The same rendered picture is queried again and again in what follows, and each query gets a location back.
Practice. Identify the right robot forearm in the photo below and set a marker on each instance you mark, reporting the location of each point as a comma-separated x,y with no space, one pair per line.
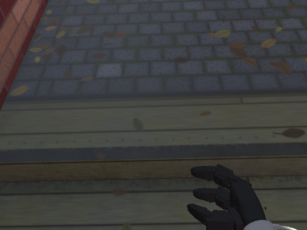
260,225

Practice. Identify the robot right hand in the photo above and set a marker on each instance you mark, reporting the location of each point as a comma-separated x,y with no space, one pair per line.
240,204

